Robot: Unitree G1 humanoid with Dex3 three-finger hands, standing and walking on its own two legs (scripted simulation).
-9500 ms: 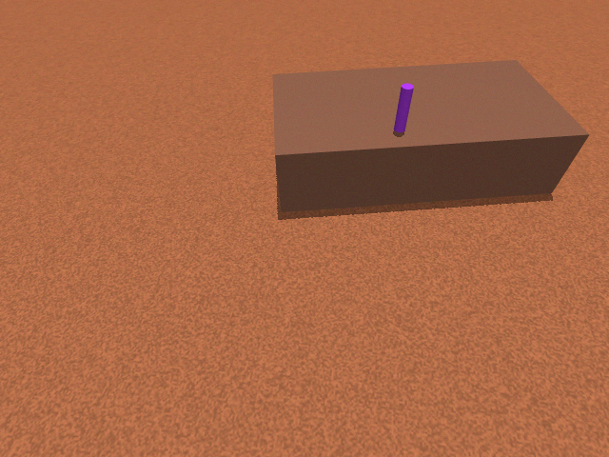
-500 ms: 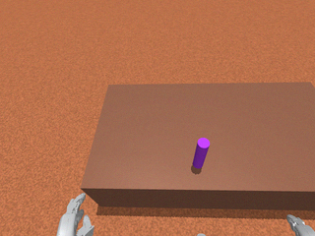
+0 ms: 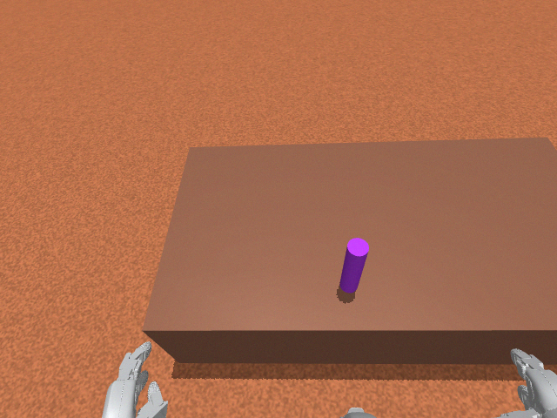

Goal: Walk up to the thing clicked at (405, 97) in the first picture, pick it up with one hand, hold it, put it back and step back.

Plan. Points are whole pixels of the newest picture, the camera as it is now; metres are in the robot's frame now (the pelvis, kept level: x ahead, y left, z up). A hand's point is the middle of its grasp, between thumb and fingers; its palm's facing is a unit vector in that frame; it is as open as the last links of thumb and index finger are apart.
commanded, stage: go down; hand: right
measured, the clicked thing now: (353, 267) +0.50 -0.12 -0.29
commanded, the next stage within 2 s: approach in 0.94 s
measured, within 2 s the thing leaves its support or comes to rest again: neither
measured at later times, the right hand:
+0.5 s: hand (498, 290) +0.33 -0.30 -0.04, palm faces +0.05 +0.99 -0.15, open 17.5 cm
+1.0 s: hand (497, 251) +0.39 -0.31 -0.03, palm faces +0.04 +0.99 -0.10, open 17.7 cm
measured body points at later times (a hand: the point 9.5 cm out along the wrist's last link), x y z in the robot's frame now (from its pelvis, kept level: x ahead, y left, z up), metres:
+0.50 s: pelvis -0.02 +0.00 -0.01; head +0.08 -0.02 +0.43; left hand +0.05 +0.28 -0.10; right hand +0.32 -0.35 -0.03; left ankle -0.02 +0.14 -0.68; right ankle +0.01 -0.12 -0.68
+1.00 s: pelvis -0.02 +0.00 -0.02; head +0.11 -0.03 +0.41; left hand +0.03 +0.28 -0.12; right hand +0.38 -0.37 -0.02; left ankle -0.02 +0.14 -0.68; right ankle +0.01 -0.12 -0.68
